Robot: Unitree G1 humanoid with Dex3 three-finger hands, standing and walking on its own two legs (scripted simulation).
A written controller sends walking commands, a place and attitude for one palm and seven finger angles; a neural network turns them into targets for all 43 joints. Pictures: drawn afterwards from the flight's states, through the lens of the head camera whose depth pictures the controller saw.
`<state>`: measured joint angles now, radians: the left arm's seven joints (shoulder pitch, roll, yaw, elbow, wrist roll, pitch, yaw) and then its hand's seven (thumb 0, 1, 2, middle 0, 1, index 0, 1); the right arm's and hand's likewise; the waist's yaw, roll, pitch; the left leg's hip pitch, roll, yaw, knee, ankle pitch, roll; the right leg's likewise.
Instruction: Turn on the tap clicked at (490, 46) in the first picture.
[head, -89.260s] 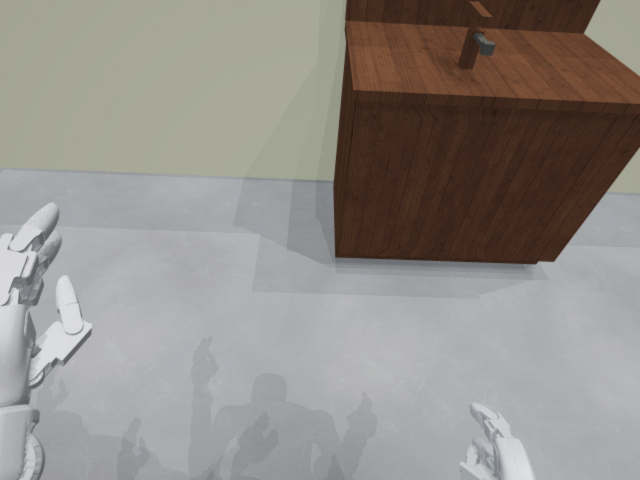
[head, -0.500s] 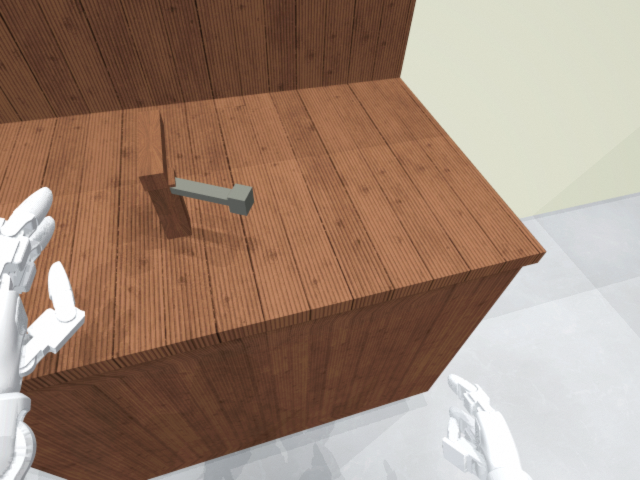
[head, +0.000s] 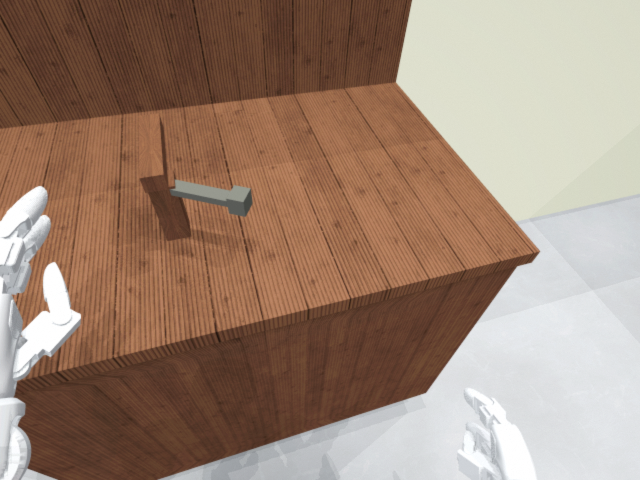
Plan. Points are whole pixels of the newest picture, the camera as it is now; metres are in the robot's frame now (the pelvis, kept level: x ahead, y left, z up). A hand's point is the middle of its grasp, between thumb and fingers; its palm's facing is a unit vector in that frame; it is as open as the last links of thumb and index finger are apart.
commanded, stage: look again from close up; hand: left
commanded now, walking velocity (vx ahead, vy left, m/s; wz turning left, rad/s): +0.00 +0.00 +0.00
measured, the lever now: (239, 201) +0.44 +0.15 +0.10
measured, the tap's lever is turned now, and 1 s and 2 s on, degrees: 59 59 59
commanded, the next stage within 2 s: come to a stop and stand still in 0.12 s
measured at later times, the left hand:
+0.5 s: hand (69, 292) +0.23 +0.25 +0.18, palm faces +0.40 -0.79 -0.47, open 7.4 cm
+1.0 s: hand (68, 303) +0.23 +0.25 +0.17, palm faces +0.40 -0.81 -0.41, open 7.4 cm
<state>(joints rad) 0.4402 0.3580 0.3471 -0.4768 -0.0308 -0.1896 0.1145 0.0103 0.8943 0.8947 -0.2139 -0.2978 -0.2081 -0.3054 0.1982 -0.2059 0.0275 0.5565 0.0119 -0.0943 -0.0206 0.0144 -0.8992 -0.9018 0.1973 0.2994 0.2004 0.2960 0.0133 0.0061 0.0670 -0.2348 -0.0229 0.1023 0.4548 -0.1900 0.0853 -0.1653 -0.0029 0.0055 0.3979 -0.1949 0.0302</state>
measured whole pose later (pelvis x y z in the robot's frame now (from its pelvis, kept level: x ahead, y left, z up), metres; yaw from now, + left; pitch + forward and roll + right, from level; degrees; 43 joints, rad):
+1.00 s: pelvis +0.01 -0.01 -0.01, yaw +2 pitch +0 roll -1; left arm 0.40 0.43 0.40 -0.53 -0.07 -0.24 0.11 0.01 0.89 0.89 -0.22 -0.30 -0.21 -0.31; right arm 0.18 -0.22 0.01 0.57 0.02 -0.15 0.02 0.01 -0.90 -0.90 0.20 0.30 0.20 0.30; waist 0.03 -0.02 0.11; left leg -0.31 -0.04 0.06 0.52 -0.22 0.08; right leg -0.24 -0.02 -0.03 0.50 -0.26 0.02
